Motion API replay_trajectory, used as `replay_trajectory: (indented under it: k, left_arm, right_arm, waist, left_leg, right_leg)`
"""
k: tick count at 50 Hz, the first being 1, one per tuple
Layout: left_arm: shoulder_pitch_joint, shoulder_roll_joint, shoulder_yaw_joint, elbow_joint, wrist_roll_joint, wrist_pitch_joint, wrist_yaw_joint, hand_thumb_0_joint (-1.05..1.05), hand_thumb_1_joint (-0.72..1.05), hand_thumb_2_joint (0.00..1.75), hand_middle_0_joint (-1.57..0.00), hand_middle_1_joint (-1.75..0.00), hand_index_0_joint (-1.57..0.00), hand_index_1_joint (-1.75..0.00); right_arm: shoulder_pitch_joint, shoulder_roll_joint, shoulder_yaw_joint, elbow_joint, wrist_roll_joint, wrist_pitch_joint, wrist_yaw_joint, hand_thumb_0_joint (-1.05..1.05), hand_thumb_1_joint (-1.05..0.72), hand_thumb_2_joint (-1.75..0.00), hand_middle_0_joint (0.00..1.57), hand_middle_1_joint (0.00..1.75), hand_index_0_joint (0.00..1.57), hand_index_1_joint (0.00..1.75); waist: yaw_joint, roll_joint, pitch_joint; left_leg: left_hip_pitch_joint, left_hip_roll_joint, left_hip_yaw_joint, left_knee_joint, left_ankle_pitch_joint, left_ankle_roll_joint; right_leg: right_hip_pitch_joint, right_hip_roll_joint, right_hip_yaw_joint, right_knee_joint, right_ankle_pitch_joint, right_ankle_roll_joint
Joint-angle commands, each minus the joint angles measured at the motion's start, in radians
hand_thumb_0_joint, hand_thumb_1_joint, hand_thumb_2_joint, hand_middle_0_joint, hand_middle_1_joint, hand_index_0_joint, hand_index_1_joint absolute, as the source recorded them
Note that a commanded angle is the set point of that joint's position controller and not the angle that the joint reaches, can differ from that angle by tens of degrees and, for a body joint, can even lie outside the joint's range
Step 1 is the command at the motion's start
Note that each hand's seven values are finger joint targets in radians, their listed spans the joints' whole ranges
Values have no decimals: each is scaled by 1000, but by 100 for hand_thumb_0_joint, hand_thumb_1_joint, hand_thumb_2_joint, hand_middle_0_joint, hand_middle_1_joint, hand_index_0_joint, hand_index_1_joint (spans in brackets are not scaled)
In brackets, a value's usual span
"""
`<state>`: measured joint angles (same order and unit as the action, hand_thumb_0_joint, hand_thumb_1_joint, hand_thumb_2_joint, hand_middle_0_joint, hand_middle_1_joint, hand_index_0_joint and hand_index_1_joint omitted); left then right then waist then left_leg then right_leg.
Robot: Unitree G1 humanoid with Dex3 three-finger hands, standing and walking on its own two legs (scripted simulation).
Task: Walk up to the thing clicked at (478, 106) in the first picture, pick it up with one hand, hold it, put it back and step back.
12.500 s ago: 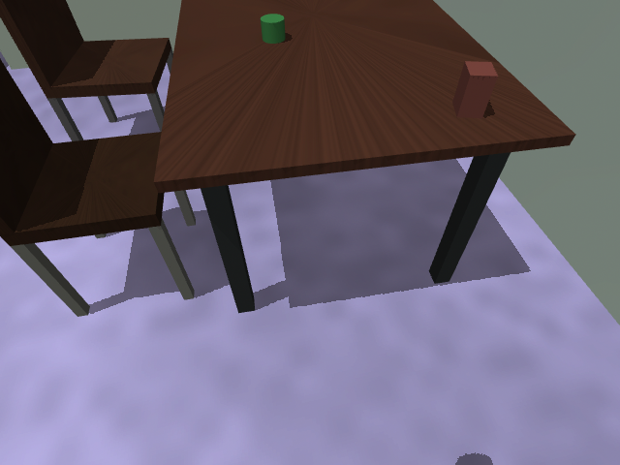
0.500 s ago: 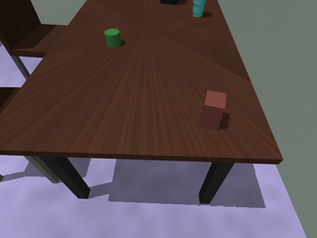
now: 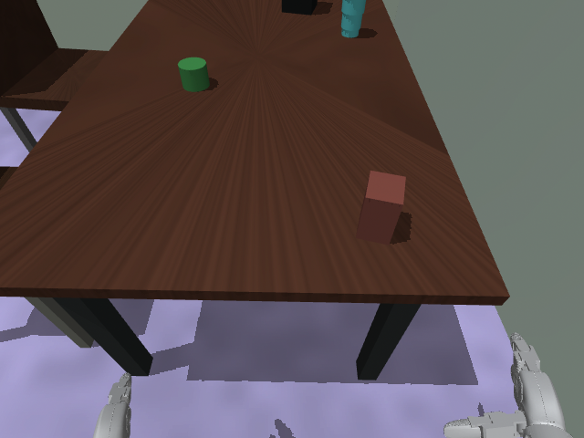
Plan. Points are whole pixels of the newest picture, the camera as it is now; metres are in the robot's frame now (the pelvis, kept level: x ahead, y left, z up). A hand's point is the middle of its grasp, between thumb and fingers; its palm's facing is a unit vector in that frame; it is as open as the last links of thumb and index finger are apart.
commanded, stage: rise first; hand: right
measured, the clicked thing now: (379, 208) +0.49 -0.16 +0.00
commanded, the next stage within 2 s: go down in 1.10 s
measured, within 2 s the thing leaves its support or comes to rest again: neither
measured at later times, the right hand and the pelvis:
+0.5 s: hand (523, 373) +0.19 -0.26 +0.04, palm faces +0.30 +0.88 -0.36, open 17.6 cm; pelvis +0.00 +0.00 +0.00, yaw +0 degrees
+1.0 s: hand (549, 370) +0.17 -0.26 +0.09, palm faces +0.33 +0.86 -0.39, open 17.5 cm; pelvis -0.01 +0.00 +0.00, yaw -1 degrees
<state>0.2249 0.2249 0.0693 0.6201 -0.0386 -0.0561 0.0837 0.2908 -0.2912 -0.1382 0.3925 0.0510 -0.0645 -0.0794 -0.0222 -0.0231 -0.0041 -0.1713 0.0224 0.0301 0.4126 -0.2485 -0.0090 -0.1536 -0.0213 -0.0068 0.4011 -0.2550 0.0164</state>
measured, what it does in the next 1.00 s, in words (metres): stands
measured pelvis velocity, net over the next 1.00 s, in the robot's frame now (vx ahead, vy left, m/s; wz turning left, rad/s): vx -0.01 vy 0.00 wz -0.01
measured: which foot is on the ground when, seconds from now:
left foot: down 0.00-1.00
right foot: down 0.00-1.00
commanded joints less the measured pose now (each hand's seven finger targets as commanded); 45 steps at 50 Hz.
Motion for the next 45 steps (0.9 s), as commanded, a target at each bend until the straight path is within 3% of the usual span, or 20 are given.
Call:
replay_trajectory:
  k: [1, 2, 3, 5, 8, 9, 11, 14, 15, 17, 19, 21, 22, 28, 30, 32, 33, 36, 38, 45]
  left_arm:
    - [-38, 169, 70, -195, 6, -57, 8, 0, -53, 4, -5, -6, -5, -6]
    - [2, 182, 92, -190, 6, -52, 9, 0, -54, 5, -5, -6, -5, -6]
    - [17, 139, 59, -196, 2, -52, -3, 0, -54, 4, -5, -5, -5, -6]
    - [71, 153, 100, -152, 4, -44, -8, 0, -54, 5, -5, -6, -5, -6]
    - [-4, 150, 98, -148, 7, -46, -19, 0, -55, 5, -5, -5, -5, -6]
    - [-32, 115, 64, -151, 8, -44, -24, 0, -56, 5, -5, -5, -5, -6]
    - [-89, 144, 89, -192, 11, -55, -19, 0, -56, 5, -6, -6, -5, -7]
    - [-106, 178, 110, -217, 17, -59, -10, 0, -56, 6, -6, -6, -5, -7]
    - [-89, 140, 87, -169, 17, -54, -14, 0, -55, 6, -6, -6, -5, -7]
    - [-74, 176, 127, -211, 19, -56, -7, 0, -56, 7, -6, -6, -5, -7]
    - [-29, 119, 89, -172, 18, -52, -16, 0, -56, 6, -6, -6, -5, -7]
    - [-22, 144, 116, -178, 16, -51, -17, 0, -56, 6, -6, -6, -5, -7]
    - [-24, 108, 89, -149, 14, -49, -26, 0, -56, 6, -6, -6, -4, -7]
    - [-37, 157, 140, -159, 14, -60, -26, 0, -57, 6, -6, -6, -5, -7]
    - [-48, 131, 116, -164, 16, -66, -28, 0, -57, 6, -6, -6, -4, -7]
    - [-65, 151, 137, -195, 17, -73, -26, 0, -57, 7, -6, -6, -4, -8]
    - [-66, 126, 113, -193, 15, -76, -28, 0, -57, 7, -6, -6, -4, -8]
    - [-49, 165, 152, -184, 16, -80, -25, 0, -57, 6, -6, -6, -5, -7]
    - [-39, 124, 118, -175, 15, -86, -32, 0, -58, 7, -6, -6, -4, -8]
    - [-53, 121, 116, -172, 14, -96, -32, 0, -57, 7, -6, -6, -5, -7]
  right_arm:
    - [-14, -191, -112, -302, 1, -63, -8, 0, 57, -4, 4, 6, 5, 6]
    - [16, -192, -124, -286, 0, -58, -5, 0, 58, -4, 4, 6, 5, 6]
    - [28, -175, -116, -317, 6, -60, 3, 0, 58, -4, 4, 6, 5, 6]
    - [58, -166, -117, -353, 5, -61, 13, 0, 58, -4, 4, 6, 5, 6]
    - [42, -179, -143, -429, 6, -66, 20, 0, 59, -3, 4, 6, 5, 6]
    - [44, -173, -138, -458, 4, -70, 21, 0, 59, -3, 4, 6, 5, 6]
    - [32, -163, -130, -517, 6, -85, 21, 0, 57, -4, 5, 6, 5, 6]
    - [40, -207, -178, -566, 0, -102, 12, 0, 58, -4, 5, 5, 5, 5]
    - [70, -179, -158, -554, 1, -108, 15, 0, 57, -4, 5, 5, 5, 5]
    - [77, -195, -190, -575, 0, -115, 14, 0, 57, -4, 5, 5, 5, 5]
    - [107, -181, -188, -581, 1, -122, 20, 0, 57, -3, 5, 5, 5, 5]
    - [116, -188, -192, -607, 4, -128, 25, 0, 57, -3, 5, 5, 5, 5]
    - [114, -168, -178, -609, 5, -132, 31, 0, 57, -3, 5, 5, 5, 5]
    - [91, -204, -230, -673, 10, -155, 34, 0, 55, -3, 5, 5, 5, 5]
    - [104, -180, -205, -667, 6, -159, 37, 0, 56, -3, 5, 5, 5, 5]
    - [89, -191, -221, -698, 8, -171, 35, 0, 55, -4, 5, 5, 5, 5]
    - [92, -188, -222, -690, 7, -176, 35, 0, 55, -4, 5, 5, 5, 5]
    - [102, -206, -239, -702, 7, -190, 36, 0, 56, -4, 5, 5, 5, 5]
    - [112, -186, -229, -698, 6, -197, 39, 0, 56, -4, 5, 5, 5, 5]
    - [94, -211, -255, -731, 7, -219, 39, 0, 57, -4, 5, 5, 5, 5]
  waist:
    - [-12, -13, -93]
    - [-1, -1, -91]
    - [-10, 14, -56]
    - [11, -1, -51]
    - [-6, -3, -36]
    - [-22, -9, -42]
    - [-12, 10, -77]
    - [-22, 15, -103]
    - [-28, 2, -67]
    - [-15, 28, -98]
    - [-24, 7, -60]
    - [-23, 4, -44]
    - [-24, -21, -28]
    - [-20, -9, -26]
    - [-20, -14, -17]
    - [-18, 14, -34]
    - [-24, 16, -24]
    - [-22, 2, -18]
    - [-23, 11, -8]
    - [-28, -11, -16]
  left_leg:
    - [67, -20, 37, -41, 278, 12]
    - [66, -19, 38, -42, 291, 11]
    - [62, -20, 40, -44, 292, 10]
    - [56, -17, 39, -44, 307, 7]
    - [54, -12, 35, -50, 287, 6]
    - [67, -12, 35, -49, 290, 6]
    - [85, -13, 32, -43, 304, 6]
    - [106, -13, 36, -36, 321, 8]
    - [96, -12, 34, -37, 304, 8]
    - [108, -10, 35, -40, 322, 4]
    - [102, -7, 34, -47, 309, 4]
    - [93, -8, 35, -47, 302, 6]
    - [81, -11, 35, -49, 272, 9]
    - [75, -11, 38, -55, 240, 9]
    - [71, -12, 38, -58, 213, 10]
    - [75, -11, 39, -63, 198, 7]
    - [73, -9, 37, -66, 189, 7]
    - [64, -11, 40, -58, 189, 9]
    - [62, -13, 44, -63, 159, 11]
    - [67, -12, 42, -66, 160, 13]
  right_leg:
    - [44, 17, -29, -45, 310, -20]
    - [57, 17, -30, -41, 326, -22]
    - [35, 17, -32, -41, 323, -24]
    - [52, 19, -36, -41, 329, -25]
    - [36, 21, -34, -42, 308, -25]
    - [35, 21, -32, -43, 318, -23]
    - [57, 18, -28, -35, 330, -23]
    - [67, 17, -23, -34, 358, -22]
    - [58, 21, -26, -33, 339, -22]
    - [74, 22, -26, -31, 352, -26]
    - [56, 28, -33, -33, 335, -28]
    - [51, 25, -34, -38, 333, -27]
    - [43, 25, -35, -45, 304, -24]
    - [43, 24, -28, -51, 275, -25]
    - [35, 24, -28, -55, 248, -26]
    - [40, 26, -26, -53, 229, -30]
    - [38, 29, -28, -53, 221, -32]
    - [38, 26, -26, -58, 224, -27]
    - [30, 24, -24, -63, 198, -28]
    - [25, 26, -24, -64, 201, -29]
